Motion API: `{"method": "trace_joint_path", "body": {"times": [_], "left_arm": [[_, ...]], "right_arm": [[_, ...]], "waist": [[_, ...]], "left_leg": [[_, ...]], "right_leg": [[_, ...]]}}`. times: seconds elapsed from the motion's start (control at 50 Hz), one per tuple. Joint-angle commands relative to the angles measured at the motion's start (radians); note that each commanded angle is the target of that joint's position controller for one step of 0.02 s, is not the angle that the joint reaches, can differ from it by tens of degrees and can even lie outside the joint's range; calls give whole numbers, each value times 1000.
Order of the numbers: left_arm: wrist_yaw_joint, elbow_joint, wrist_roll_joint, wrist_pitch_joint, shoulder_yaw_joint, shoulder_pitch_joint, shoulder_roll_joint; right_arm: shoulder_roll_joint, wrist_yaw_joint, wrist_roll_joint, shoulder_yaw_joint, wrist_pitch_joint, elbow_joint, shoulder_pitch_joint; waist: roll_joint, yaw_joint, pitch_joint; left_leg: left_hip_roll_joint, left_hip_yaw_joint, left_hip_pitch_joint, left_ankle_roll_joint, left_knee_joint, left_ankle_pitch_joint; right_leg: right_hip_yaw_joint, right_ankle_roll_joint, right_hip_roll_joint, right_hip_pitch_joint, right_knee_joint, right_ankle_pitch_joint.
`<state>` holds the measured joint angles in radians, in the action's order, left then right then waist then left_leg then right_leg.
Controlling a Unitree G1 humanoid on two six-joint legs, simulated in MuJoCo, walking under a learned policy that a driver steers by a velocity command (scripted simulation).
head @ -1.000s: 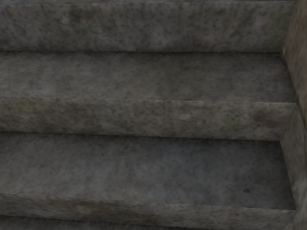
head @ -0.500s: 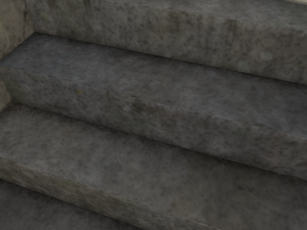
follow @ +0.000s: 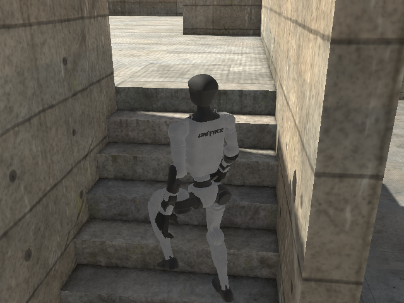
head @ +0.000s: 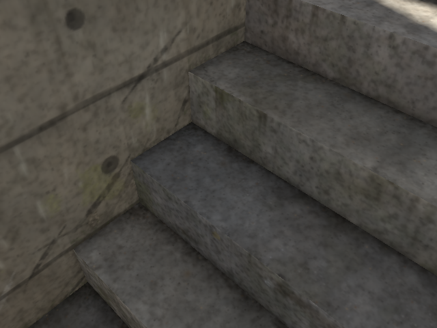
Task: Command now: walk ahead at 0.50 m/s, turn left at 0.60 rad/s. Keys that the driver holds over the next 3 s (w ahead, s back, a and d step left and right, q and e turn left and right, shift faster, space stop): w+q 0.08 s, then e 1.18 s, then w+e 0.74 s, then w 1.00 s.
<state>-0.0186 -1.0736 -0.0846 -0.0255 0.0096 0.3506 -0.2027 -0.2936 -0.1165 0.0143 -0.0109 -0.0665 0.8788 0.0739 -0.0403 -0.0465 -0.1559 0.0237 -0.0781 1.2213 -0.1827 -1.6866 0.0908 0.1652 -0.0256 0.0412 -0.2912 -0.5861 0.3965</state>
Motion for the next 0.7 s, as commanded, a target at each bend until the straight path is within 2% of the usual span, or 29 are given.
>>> {"method": "trace_joint_path", "body": {"times": [0.02, 0.08, 0.1, 0.14, 0.16, 0.18, 0.2, 0.22, 0.24, 0.26, 0.28, 0.3, 0.32, 0.34, 0.36, 0.4, 0.42, 0.44, 0.46, 0.5, 0.54, 0.56, 0.58, 0.6, 0.62, 0.64, 0.66, 0.68, 0.7], "left_arm": [[2, 135, 4, -66, 8, -226, -74], [15, 182, -40, -73, 6, -212, -135], [10, 182, -20, -67, -4, -195, -139], [-6, 173, -5, -50, -43, -166, -222], [-26, 169, 0, -63, -57, -72, -242], [-62, 123, 14, -66, -62, 32, -186], [-103, 83, -37, -57, -60, 199, -125], [-141, 51, -39, -65, -21, 420, 26], [6, 119, 210, -62, -41, 96, -20], [60, 152, 195, -58, -28, -27, 16], [-46, 105, 77, -64, -41, 109, -4], [-67, 135, 66, -82, -61, 27, -34], [-74, 156, 59, -85, -37, -17, 10], [-75, 192, 55, -80, -4, -17, 103], [-67, 243, 73, -58, 11, -19, 92], [-63, 325, 107, -16, 16, -70, 63], [-63, 360, 106, -10, -1, -92, -7], [-66, 376, 107, -5, -10, -117, -27], [-63, 364, 117, 3, -22, -92, -51], [-65, 405, 92, 10, -26, -176, -118], [-79, 391, 83, 22, -5, -69, -101], [-76, 407, 85, 29, 3, -26, -108], [-70, 412, 90, 37, 9, 9, -101], [-57, 421, 96, 42, -1, 10, -123], [-18, 435, 88, 44, -29, -21, -227], [11, 464, 51, 43, -59, 108, -311], [-20, 474, 55, 6, -58, 121, -290], [-56, 457, 51, -17, -51, 104, -250], [-83, 426, 67, -38, -48, 52, -229]], "right_arm": [[-8, -21, 19, 12, 15, -45, 11], [-24, -16, 33, 12, 29, -92, -58], [1, -20, 23, 21, 40, -128, -113], [24, 0, 21, 29, 48, -167, -76], [13, 10, 47, 21, 68, -169, -34], [-33, 54, 41, -7, 67, -107, 101], [-123, 104, 58, -44, 68, -45, 294], [-254, 103, 51, -83, 70, 1, 442], [-128, 106, 37, -66, 23, -26, 463], [-115, 113, 43, -67, 18, -53, 321], [-178, 73, 26, -88, 56, 70, 498], [-130, 54, 37, -79, 70, 89, 433], [-44, 42, 63, -52, 80, 91, 348], [42, 38, 79, -16, 76, 111, 276], [91, 31, 66, 1, 54, 135, 250], [-3, 52, 94, -16, 24, 83, 71], [-57, 60, 128, -22, 2, -5, -43], [-128, 66, 131, -37, -16, -86, -160], [-193, 65, 113, -57, -29, -132, -197], [-231, 60, 68, -76, -37, -140, -46], [-284, 40, 62, -103, -42, -192, -50], [-325, 28, 78, -126, -42, -222, -56], [-326, 25, 72, -140, -36, -227, -36], [-286, 17, 70, -143, -19, -226, 12], [-170, 14, 87, -133, 12, -259, 108], [-42, -4, 113, -106, 58, -302, 87], [-29, -21, 37, -97, 90, -300, 30], [-44, -10, -19, -100, 79, -279, -21], [-48, 26, -8, -82, 42, -282, -75]], "waist": [[6, 92, 27], [80, 65, 47], [100, 50, 80], [128, 88, 61], [101, 96, 71], [68, 108, 62], [9, 86, -43], [-232, 5, -345], [-10, 178, -325], [35, 159, -256], [-358, 177, 34], [-221, 143, 81], [-49, 123, 63], [30, 66, 79], [-21, 36, 98], [-30, -62, 93], [31, -102, 75], [15, -118, 70], [-31, -146, 73], [-34, -118, 88], [-136, -134, 14], [-143, -121, -33], [-179, -95, -73], [-154, -56, -83], [108, 58, -145], [354, -16, -195], [347, -96, -97], [396, -117, 37], [387, -83, 109]], "left_leg": [[64, 85, -188, 45, 133, -55], [91, 130, -460, 68, 462, -104], [91, 129, -514, 81, 612, -78], [37, 154, -581, 86, 881, -51], [-30, 230, -645, 104, 1083, -74], [-85, 240, -828, 104, 1319, -129], [-12, 126, -1123, 62, 1171, -516], [239, -118, -1580, -231, 1069, -1216], [481, -353, -1647, -215, 1092, -1233], [448, -341, -1362, -237, 1236, -764], [420, -521, -1246, -280, 1355, -443], [424, -419, -1186, -198, 1366, -228], [428, -350, -1109, -154, 1389, -58], [398, -239, -1008, -114, 1413, 64], [386, -156, -958, -56, 1444, 154], [379, -22, -795, 3, 1476, 256], [338, 84, -652, 18, 1502, 333], [259, 184, -483, 6, 1577, 401], [226, 250, -387, -6, 1668, 365], [275, 218, -602, -20, 1713, 282], [353, 236, -912, -83, 1554, -406], [414, 226, -1072, -125, 1438, -774], [431, 226, -1193, -164, 1352, -957], [399, 228, -1216, -157, 1229, -991], [219, 327, -1067, -28, 925, -691], [30, 149, -648, 128, 638, 300], [-74, -194, -467, 146, 233, 174], [-121, -307, -312, 121, 37, 159], [-125, -272, -150, 91, -82, 140]], "right_leg": [[-65, -135, 147, -129, 308, -154], [48, -107, 152, -68, 380, -229], [32, -123, 164, -35, 363, -341], [2, -149, 179, 189, 225, -842], [-6, -165, 168, 285, 127, -995], [-8, -158, 136, 319, -64, -1081], [-17, -123, 113, 150, -355, -904], [-28, -45, 18, -122, -673, -57], [-139, 37, -77, -346, -1048, 175], [-174, 52, -38, -361, -1286, 8], [-236, 6, -71, -698, -1755, 94], [-270, -77, -71, -914, -2002, 112], [-299, -148, -50, -985, -2062, 69], [-295, -199, -23, -1001, -1996, 64], [-312, -219, -11, -1013, -1924, 185], [-303, -170, -40, -998, -1986, 140], [-265, -113, -23, -872, -1800, 44], [-190, -72, -46, -714, -1677, 5], [-129, -32, -64, -532, -1579, -5], [-138, -18, -36, -552, -1240, 116], [-143, 19, -70, -505, -994, 209], [-152, 12, -102, -533, -935, 219], [-123, -11, -158, -537, -815, 200], [-183, -88, -202, -533, -665, 73], [-577, -306, -103, -475, -486, -414], [-1200, -503, 78, -211, 15, -261], [-1405, -452, 139, -211, 135, -70], [-1255, -345, 86, -261, 64, 130], [-1058, -300, 27, -230, -84, 135]]}}
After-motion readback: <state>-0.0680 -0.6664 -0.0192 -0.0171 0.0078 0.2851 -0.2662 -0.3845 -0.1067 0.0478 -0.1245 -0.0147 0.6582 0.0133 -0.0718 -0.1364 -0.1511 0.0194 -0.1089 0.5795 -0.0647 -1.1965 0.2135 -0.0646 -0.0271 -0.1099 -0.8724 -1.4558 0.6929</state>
